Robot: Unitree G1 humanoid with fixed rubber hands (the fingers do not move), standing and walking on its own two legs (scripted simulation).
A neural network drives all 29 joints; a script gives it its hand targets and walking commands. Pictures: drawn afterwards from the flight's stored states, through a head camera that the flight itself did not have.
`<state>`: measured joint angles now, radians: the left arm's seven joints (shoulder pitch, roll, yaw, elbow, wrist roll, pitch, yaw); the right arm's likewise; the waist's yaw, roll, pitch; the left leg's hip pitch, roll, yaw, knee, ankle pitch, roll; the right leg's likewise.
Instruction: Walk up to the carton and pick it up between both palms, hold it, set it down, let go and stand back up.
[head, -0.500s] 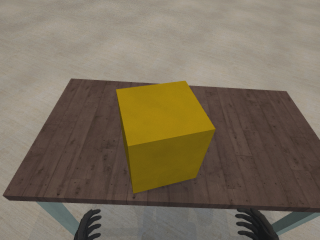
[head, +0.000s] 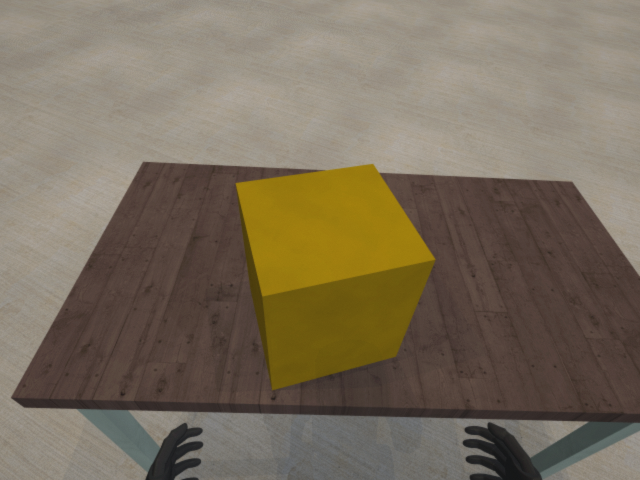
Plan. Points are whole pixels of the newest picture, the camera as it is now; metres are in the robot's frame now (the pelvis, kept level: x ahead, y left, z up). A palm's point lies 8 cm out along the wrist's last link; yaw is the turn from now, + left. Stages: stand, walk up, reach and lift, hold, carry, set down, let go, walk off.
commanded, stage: set down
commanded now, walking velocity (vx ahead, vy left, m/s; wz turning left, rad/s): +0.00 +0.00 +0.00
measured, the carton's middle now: (322, 277) +0.42 +0.02 +0.00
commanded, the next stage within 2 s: let go in 0.16 s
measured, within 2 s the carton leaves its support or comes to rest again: neither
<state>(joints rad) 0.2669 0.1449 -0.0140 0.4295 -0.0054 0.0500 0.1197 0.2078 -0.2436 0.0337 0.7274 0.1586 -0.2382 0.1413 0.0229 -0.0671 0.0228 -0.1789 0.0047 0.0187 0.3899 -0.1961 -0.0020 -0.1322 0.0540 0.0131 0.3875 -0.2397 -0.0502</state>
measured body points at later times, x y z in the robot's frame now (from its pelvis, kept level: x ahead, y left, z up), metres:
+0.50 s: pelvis +0.01 +0.01 +0.00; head +0.02 +0.03 +0.45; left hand +0.16 +0.23 -0.10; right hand +0.15 -0.22 -0.09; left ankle +0.01 +0.12 -0.74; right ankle -0.02 -0.09 -0.74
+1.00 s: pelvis +0.01 +0.02 +0.00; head -0.02 +0.04 +0.45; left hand +0.08 +0.31 -0.14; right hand +0.10 -0.28 -0.11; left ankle +0.01 +0.12 -0.74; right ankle -0.02 -0.09 -0.74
